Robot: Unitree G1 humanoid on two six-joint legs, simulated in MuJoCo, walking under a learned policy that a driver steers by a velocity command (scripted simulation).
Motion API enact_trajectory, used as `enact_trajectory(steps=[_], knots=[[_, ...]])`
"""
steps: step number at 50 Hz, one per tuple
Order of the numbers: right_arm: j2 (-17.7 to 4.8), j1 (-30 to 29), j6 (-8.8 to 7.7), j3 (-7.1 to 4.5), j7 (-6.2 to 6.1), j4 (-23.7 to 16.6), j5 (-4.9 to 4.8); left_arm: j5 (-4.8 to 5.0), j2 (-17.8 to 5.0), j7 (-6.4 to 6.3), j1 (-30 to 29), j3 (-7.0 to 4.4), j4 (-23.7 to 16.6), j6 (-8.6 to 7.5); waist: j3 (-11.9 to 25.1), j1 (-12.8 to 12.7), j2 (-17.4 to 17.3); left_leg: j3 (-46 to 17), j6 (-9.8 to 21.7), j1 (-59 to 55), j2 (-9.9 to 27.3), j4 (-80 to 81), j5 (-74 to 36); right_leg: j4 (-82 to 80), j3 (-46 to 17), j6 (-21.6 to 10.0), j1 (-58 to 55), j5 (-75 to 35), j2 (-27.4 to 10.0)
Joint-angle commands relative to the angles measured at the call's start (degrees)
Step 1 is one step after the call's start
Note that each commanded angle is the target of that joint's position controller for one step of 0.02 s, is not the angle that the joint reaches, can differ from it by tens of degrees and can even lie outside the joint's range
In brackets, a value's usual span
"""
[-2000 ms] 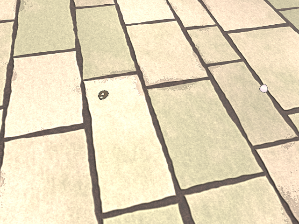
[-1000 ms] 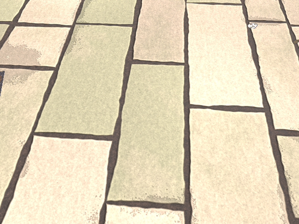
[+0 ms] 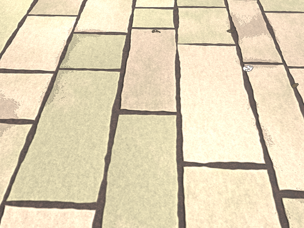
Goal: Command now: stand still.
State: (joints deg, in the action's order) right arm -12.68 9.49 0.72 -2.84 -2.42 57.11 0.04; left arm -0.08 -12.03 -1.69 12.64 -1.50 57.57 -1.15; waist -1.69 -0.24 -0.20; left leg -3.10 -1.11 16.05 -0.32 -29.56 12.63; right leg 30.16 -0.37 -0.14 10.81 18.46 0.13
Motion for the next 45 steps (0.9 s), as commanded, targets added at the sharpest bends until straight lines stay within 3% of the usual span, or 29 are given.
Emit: enact_trajectory(steps=[1,6,7,8,9,10,11,12,14,17,18,19,20,21,22,23,24,25,27,28,30,33,36,39,41,42,43,44,45], knots=[[-5.9,0.5,-0.19,-1.14,-0.34,-1.1,-0.05,-0.02,-5.9,-0.15,2.1,-1.12,-1.0,-0.35,2.1,0.1,0.6,-1.3,2.7,-6.6,1.8,2.4,-12.9,-6.2,-2.0,-1.6,4.4,-12.0,-2.4],[-5.6,-0.1,-0.03,-1.12,-0.40,0.3,-0.07,-0.07,-5.6,-0.26,2.5,-1.06,0.2,-0.24,1.3,0.1,0.6,-1.2,2.5,-6.6,1.7,3.0,-11.6,-7.0,-1.7,-1.4,4.3,-10.3,-2.2],[-4.5,1.8,0.04,-0.88,-0.30,1.7,-0.17,0.09,-5.3,-0.30,5.0,-1.12,1.6,-0.06,3.6,-0.1,1.5,0.9,2.6,-7.0,-0.1,2.4,1.0,-8.6,-1.5,-2.1,3.2,2.6,-1.7],[-5.6,2.0,-0.03,-1.39,-0.16,1.9,-0.90,0.86,-7.7,-0.39,5.8,-1.96,1.6,0.20,1.1,-0.6,3.5,3.0,3.1,-2.7,-2.3,-0.5,17.7,-10.1,-4.0,-4.3,4.1,19.0,-2.6],[-6.2,-0.9,-0.75,-1.53,0.16,0.5,-1.14,1.33,-10.1,-0.38,7.7,-2.71,1.4,-0.05,-2.5,-2.2,5.5,3.5,3.3,4.8,-2.2,-4.1,24.2,-14.2,-11.3,-7.4,3.8,32.2,-7.1],[-5.3,-5.5,-2.09,-1.25,0.76,-1.9,-1.98,1.94,-12.9,-0.53,9.9,-3.62,1.5,-0.88,-6.1,-3.6,10.1,5.3,3.2,12.7,-1.6,-10.9,19.0,-21.3,-22.1,-11.4,1.7,38.8,-15.0],[-4.4,-8.8,-3.62,-0.93,1.40,-3.8,-2.59,1.98,-14.2,-0.69,7.9,-4.20,1.0,-2.00,-9.9,-3.6,12.6,3.6,3.7,17.3,1.7,-17.1,11.1,-25.5,-30.1,-14.4,1.9,35.0,-21.5],[-5.5,-9.5,-4.69,-1.40,1.82,-4.1,-2.48,1.19,-12.2,-0.65,7.4,-3.89,0.4,-3.04,-9.9,-3.4,10.2,1.3,4.2,22.6,4.2,-22.1,11.3,-25.9,-31.2,-14.8,-1.3,28.3,-23.0],[-4.8,-7.0,-6.08,-1.53,2.47,-3.6,-2.38,1.45,-9.5,-0.03,5.1,-3.38,-1.1,-4.15,-7.1,-1.4,7.4,0.7,5.1,25.1,6.7,-21.7,9.6,-23.9,-24.9,-11.8,-5.7,19.7,-20.6],[-3.3,-3.3,-7.05,-1.43,2.99,-2.1,-2.01,2.43,-11.0,0.61,3.2,-3.86,-2.1,-3.93,-3.9,0.7,8.8,7.5,3.7,4.9,2.9,-7.7,5.7,-21.9,-11.1,-8.5,3.6,11.8,-12.8],[-3.1,0.7,-5.00,-1.45,4.68,-2.6,2.60,-2.52,-11.7,1.36,3.7,-4.40,-1.0,-3.09,-2.6,2.6,8.6,12.6,3.1,-3.3,-0.9,-3.7,6.9,-20.4,-8.1,-9.8,7.1,16.2,-9.9],[-2.9,6.0,-4.03,-1.89,4.83,-1.1,2.63,-2.68,-11.5,1.63,2.5,-4.63,-1.2,-2.68,-3.0,5.1,6.5,15.3,2.6,-12.4,-2.4,-1.0,2.5,-16.4,-6.4,-10.1,13.1,17.4,-9.1],[-4.6,14.0,-3.87,-2.71,4.25,1.2,2.17,-2.48,-10.9,1.75,1.4,-4.47,-1.7,-2.78,-1.2,8.7,1.6,15.0,2.7,-22.6,-3.6,0.1,4.7,-6.9,-4.4,-9.8,18.8,12.3,-7.1],[-8.3,25.1,-4.75,-3.85,3.49,3.8,2.84,-2.92,-8.0,1.94,-1.9,-3.65,-3.0,-3.24,2.2,14.8,-9.8,1.6,4.2,-31.8,5.4,6.1,15.7,17.3,1.9,-8.3,26.7,4.0,-2.0],[-12.8,30.1,-5.62,-3.51,3.05,4.2,3.64,-2.53,-0.2,2.08,-6.1,-1.80,-7.9,-4.16,4.0,14.2,-22.8,-30.3,7.9,-31.5,19.7,19.7,39.0,36.6,-1.8,-7.3,39.7,13.9,5.0],[-11.9,20.4,-5.07,-2.84,2.69,2.5,3.44,-1.75,-1.6,2.78,-6.5,-1.91,-10.1,-4.27,0.0,7.7,-14.7,-43.0,12.5,-24.0,24.2,25.3,47.8,44.4,-8.3,-8.3,46.0,6.1,1.4],[-10.6,12.6,-5.25,-2.55,2.74,-0.3,2.58,-1.50,-4.4,3.53,-7.6,-2.31,-10.5,-4.30,-3.5,4.0,-6.3,-36.9,12.6,-19.0,24.5,23.4,42.6,45.2,-6.6,-8.1,47.0,-1.9,-3.8],[-8.8,9.5,-5.78,-2.08,3.06,-1.3,1.87,-2.01,-5.8,4.26,-5.3,-2.61,-9.3,-4.24,-2.1,1.8,-1.6,-27.5,11.3,-15.2,20.5,22.3,33.4,41.7,-5.2,-6.7,41.7,-6.4,-6.5],[-6.2,9.3,-6.68,-1.09,2.74,-1.3,1.59,-3.31,-5.5,5.12,-2.2,-2.66,-8.0,-3.05,-0.9,-0.1,-3.6,-17.0,9.9,-10.6,14.8,24.9,24.5,38.1,-2.6,-3.8,34.8,-8.8,-7.8],[-5.6,11.3,-7.08,-0.81,2.55,-0.3,1.65,-3.04,-4.9,5.53,-3.3,-2.45,-8.6,-2.32,-2.1,0.0,-4.8,-14.6,10.2,-9.9,13.9,25.8,21.6,37.6,-1.6,-2.9,35.2,-10.7,-7.7],[-5.4,15.1,-7.49,-0.74,2.51,0.9,1.24,-2.40,-4.7,5.55,-7.6,-2.23,-10.4,-1.32,-5.0,0.9,-3.1,-10.7,11.1,-11.4,12.7,27.3,15.4,34.5,0.1,-1.8,39.3,-13.6,-7.6],[-5.2,18.4,-7.92,-0.55,2.59,1.2,0.90,-1.99,-4.7,5.48,-15.7,-1.88,-13.9,-1.08,-7.1,2.4,-2.0,-5.5,12.1,-12.8,11.8,29.7,6.1,24.0,2.5,-0.8,39.6,-16.9,-6.7],[-5.4,19.7,-8.36,-0.50,2.29,1.3,0.70,-1.28,-3.9,5.70,-21.1,-1.25,-16.3,-1.07,-8.4,3.2,-3.0,-0.9,11.8,-14.1,12.0,33.4,-3.3,12.9,5.0,-2.2,33.6,-21.1,-5.6],[-6.0,20.8,-8.21,-0.51,2.09,2.2,0.58,-1.35,-3.9,5.43,-23.4,-0.94,-17.9,-1.26,-8.8,3.1,-3.0,3.1,11.5,-21.5,13.0,32.7,-18.4,6.1,7.1,-5.1,30.2,-19.9,-4.1],[-7.9,20.5,-7.90,-0.73,1.96,2.5,0.88,-1.45,-4.8,4.60,-21.1,-1.25,-17.8,-1.46,-5.3,1.3,-5.3,6.0,10.4,-25.2,13.4,24.7,-46.3,3.8,9.8,-7.6,22.2,-14.9,0.1],[-9.3,20.6,-7.45,-1.06,1.65,2.8,1.37,-1.50,-6.2,4.04,-16.8,-1.78,-16.9,-1.61,-1.8,-1.1,-7.3,6.8,9.9,-27.0,14.1,17.1,-60.5,4.4,10.4,-8.7,16.8,-11.5,2.5],[-11.2,20.0,-6.70,-1.60,1.21,2.9,2.05,-1.40,-8.2,3.39,-7.3,-2.69,-14.4,-1.82,3.4,-5.5,-9.1,7.3,9.3,-26.6,14.7,5.5,-68.2,5.0,9.8,-9.8,7.5,-7.2,4.4],[-12.0,17.8,-5.93,-1.99,0.99,2.4,2.12,-1.46,-10.2,2.63,6.7,-3.84,-10.0,-2.10,9.7,-12.0,-8.1,8.6,8.5,-20.5,12.9,-11.1,-64.5,1.8,9.1,-10.8,-7.8,-7.0,4.6],[-7.6,19.3,-5.85,-1.03,1.77,0.6,1.18,-3.12,-15.0,1.75,15.4,-5.33,-7.8,-2.48,16.6,-12.8,-1.5,8.3,8.2,-2.3,8.7,-31.8,-42.6,1.6,-4.0,-12.7,-26.5,9.9,-6.1]])
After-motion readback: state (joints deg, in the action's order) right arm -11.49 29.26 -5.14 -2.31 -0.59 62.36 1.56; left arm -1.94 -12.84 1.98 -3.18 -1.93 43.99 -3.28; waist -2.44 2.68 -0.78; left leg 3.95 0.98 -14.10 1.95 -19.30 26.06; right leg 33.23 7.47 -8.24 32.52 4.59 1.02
